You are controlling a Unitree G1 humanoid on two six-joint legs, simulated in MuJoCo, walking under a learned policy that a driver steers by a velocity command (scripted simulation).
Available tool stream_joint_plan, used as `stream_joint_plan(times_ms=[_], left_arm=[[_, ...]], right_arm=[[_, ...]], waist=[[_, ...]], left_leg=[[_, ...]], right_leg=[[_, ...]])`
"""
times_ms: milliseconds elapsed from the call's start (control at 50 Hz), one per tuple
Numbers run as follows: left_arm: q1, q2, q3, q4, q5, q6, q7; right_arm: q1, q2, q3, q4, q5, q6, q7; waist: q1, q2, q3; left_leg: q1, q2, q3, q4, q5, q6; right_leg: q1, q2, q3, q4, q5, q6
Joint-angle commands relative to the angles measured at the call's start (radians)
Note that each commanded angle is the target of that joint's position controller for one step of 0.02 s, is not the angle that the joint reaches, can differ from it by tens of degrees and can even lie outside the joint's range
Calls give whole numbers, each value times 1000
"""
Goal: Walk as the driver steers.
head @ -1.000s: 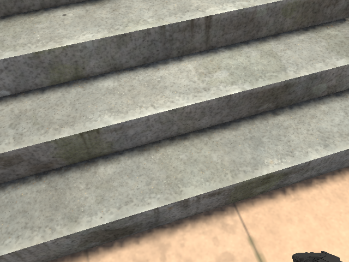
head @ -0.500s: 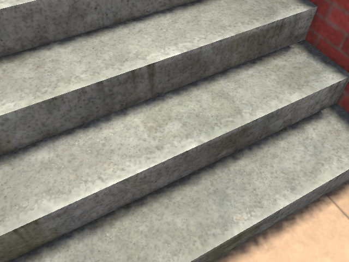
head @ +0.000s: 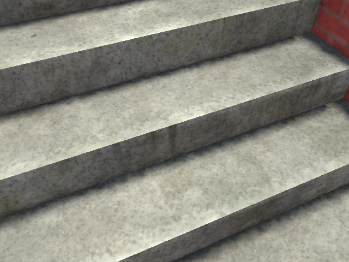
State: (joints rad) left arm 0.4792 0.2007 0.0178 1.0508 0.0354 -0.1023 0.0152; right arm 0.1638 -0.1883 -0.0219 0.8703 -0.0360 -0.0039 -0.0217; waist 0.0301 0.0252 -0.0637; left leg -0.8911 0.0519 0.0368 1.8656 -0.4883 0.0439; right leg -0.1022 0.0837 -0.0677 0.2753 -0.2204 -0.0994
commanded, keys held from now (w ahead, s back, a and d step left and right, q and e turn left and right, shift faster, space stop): w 0.44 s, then no key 0.56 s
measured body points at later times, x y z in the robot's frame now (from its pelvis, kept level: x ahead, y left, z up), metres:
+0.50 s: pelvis +0.24 +0.10 +0.14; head +0.25 +0.12 +0.59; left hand +0.43 +0.30 +0.04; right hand +0.19 -0.14 -0.01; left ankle +0.24 +0.16 -0.58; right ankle +0.30 -0.05 -0.37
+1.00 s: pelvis +0.46 +0.07 +0.26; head +0.49 +0.08 +0.71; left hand +0.58 +0.31 +0.13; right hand +0.56 -0.18 +0.14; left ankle +0.36 +0.18 -0.26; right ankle +0.58 +0.02 -0.41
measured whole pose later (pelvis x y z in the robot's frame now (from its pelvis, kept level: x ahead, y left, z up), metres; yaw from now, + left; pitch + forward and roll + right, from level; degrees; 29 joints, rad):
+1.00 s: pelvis +0.46 +0.07 +0.26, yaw +2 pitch +1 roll -2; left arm 0.15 0.19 0.04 0.88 0.02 -0.03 0.04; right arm 0.25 -0.18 -0.06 0.81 -0.03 -0.04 -0.03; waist -0.01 0.01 0.02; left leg -0.60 -0.04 -0.07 1.71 -0.17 0.05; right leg -0.63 0.04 -0.21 0.88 -0.28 -0.15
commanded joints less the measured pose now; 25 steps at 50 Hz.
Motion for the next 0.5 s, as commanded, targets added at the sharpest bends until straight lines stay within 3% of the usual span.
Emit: stream_joint_plan(times_ms=[20, 40, 60, 80, 100, 120, 140, 160, 180, 200, 220, 240, 260, 280, 300, 320, 340, 360, 380, 400, 420, 440, 460, 480, 500], left_arm=[[121, 122, 15, 24, 8, -16, 10], [149, 120, 13, 40, 14, -17, 9], [137, 121, 8, 46, 9, -20, 7], [128, 107, -1, 62, -8, -18, 8], [91, 112, -9, 65, -19, -10, 6], [74, 96, -17, 72, -35, -1, 28], [21, 122, -18, 45, -51, 10, 34], [-37, 126, -19, 23, -71, 12, 34], [-81, 160, -14, -12, -78, 6, 23], [-80, 223, 3, -18, -85, -2, 19], [-90, 281, 28, -26, -101, -1, 6], [-103, 288, 47, -53, -95, 0, -6], [-112, 200, 42, -94, -66, -7, -22], [-76, 99, 38, -142, -30, -10, -49], [-61, 29, 25, -181, 2, -6, -63], [-120, 11, 23, -226, 15, 9, -63], [-176, -40, 7, -268, 31, 19, -49], [-189, -71, -4, -302, 38, 23, -39], [-173, -73, -7, -300, 26, 39, -37], [-188, -93, -17, -330, 12, 47, -32], [-224, -111, -25, -355, 1, 51, -25], [-251, -121, -35, -384, 8, 52, -21], [-280, -92, -30, -389, 0, 52, -19], [-314, -62, -27, -394, 0, 52, -19], [-337, -50, -25, -400, 1, 54, -16]], right_arm=[[-232, 16, 26, -184, 16, -21, -16], [-305, 55, 43, -231, 17, -17, -21], [-344, 61, 54, -271, 22, -18, -27], [-396, 85, 72, -314, 19, -17, -27], [-409, 86, 90, -351, 22, -17, -21], [-428, 86, 96, -385, 6, -14, -8], [-373, 68, 102, -382, 9, 2, 3], [-311, 101, 111, -365, 15, 5, -1], [-158, 61, 93, -296, 33, 9, -7], [-3, 27, 73, -232, 38, 9, -13], [130, -21, 46, -198, 32, -4, -14], [181, -81, 19, -167, 10, -21, -9], [274, -191, -23, -103, -23, -26, -19], [332, -314, -63, -49, 7, -1, -44], [174, -273, -65, -73, 18, -8, -31], [59, -179, -47, -49, 28, -13, -15], [37, -76, -25, 8, 22, -24, -4], [73, 36, 0, 62, 4, -40, 1], [84, 71, 7, 96, -1, -54, 9], [95, 80, 8, 122, -8, -67, 19], [114, 62, 4, 150, -5, -80, 27], [145, 39, -3, 179, 8, -86, 31], [124, 19, -6, 172, 5, -89, 40], [136, 10, -7, 156, 8, -91, 36], [153, 0, -6, 156, 11, -95, 27]], waist=[[19, -51, 151], [35, -85, 167], [22, -60, 189], [9, -45, 220], [-16, -14, 223], [-22, -10, 224], [-45, 16, 171], [-58, -45, 104], [-107, -88, -13], [-165, -175, -148], [-237, -235, -241], [-253, -225, -285], [-236, -8, -264], [-195, 284, -323], [-91, 83, -230], [-24, 10, -60], [13, -43, 101], [42, -28, 119], [57, -9, 120], [63, 53, 123], [63, 54, 137], [79, 23, 144], [84, -1, 155], [57, -39, 153], [56, -46, 149]], left_leg=[[-635, 12, -85, 305, -148, 42], [-729, -2, -77, 425, -207, 59], [-756, 4, -83, 401, -221, 64], [-733, 8, -83, 354, -225, 76], [-618, 34, -6, 124, -171, 66], [-464, 59, -6, -8, -120, 65], [-178, 49, 92, -243, -4, 63], [118, 27, 91, -360, 24, 86], [351, -41, 152, -419, 96, 89], [475, -85, 156, -449, 100, 96], [562, -120, 164, -599, 110, 95], [641, -153, 93, -830, 77, 96], [794, 50, -373, -1083, 142, 177], [849, 253, -960, -1505, 283, 205], [741, 303, -988, -1538, 58, 182], [551, 252, -879, -1508, -271, 180], [396, 214, -716, -1467, -375, 140], [321, 176, -578, -1457, -282, 118], [314, 146, -454, -1466, -175, 99], [340, 146, -412, -1483, -84, 105], [371, 131, -346, -1495, -29, 96], [395, 107, -267, -1489, 12, 62], [367, 83, -184, -1509, 85, 50], [361, 77, -140, -1541, 235, 56], [365, 67, -101, -1550, 364, 63]], right_leg=[[257, -430, 370, -96, -109, -191], [258, -444, 369, -100, -136, -185], [218, -441, 335, -122, -194, -159], [123, -410, 295, -140, -187, -126], [17, -345, 214, -204, -234, -86], [-103, -326, 215, -281, -128, -95], [-199, -292, 117, -379, 92, -101], [-265, -280, 45, -376, 441, -96], [-243, -265, -35, -236, 1048, -104], [-111, -312, -33, -68, 1486, -96], [21, -324, -33, 151, 1713, -84], [67, -281, -16, 400, 1645, -50], [-219, -162, 54, 802, 875, 3], [-479, 65, 223, 1199, 39, 18], [-588, 20, 353, 1418, 49, 18], [-658, -41, 232, 1482, 89, 9], [-748, -79, 205, 1483, 111, -6], [-771, -78, 206, 1548, 136, -18], [-800, -76, 190, 1593, 121, -20], [-888, -57, 204, 1714, 85, -31], [-973, -54, 230, 1735, 56, -37], [-1015, -71, 252, 1657, 77, -43], [-992, -62, 220, 1571, 92, -35], [-947, -53, 150, 1458, 134, -8], [-914, -52, 94, 1372, 163, 15]])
